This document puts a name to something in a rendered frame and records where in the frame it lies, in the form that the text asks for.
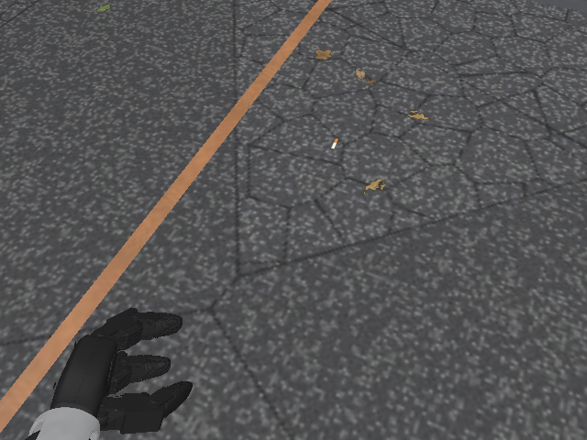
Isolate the left robot hand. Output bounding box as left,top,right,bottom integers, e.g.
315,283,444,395
50,307,193,435

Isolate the left robot forearm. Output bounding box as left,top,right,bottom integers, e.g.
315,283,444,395
25,407,100,440

